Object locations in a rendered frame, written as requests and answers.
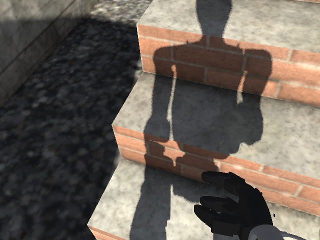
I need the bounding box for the right robot hand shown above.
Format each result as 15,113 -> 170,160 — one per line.
194,171 -> 275,240

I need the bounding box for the robot right forearm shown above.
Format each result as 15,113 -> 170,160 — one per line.
248,224 -> 284,240

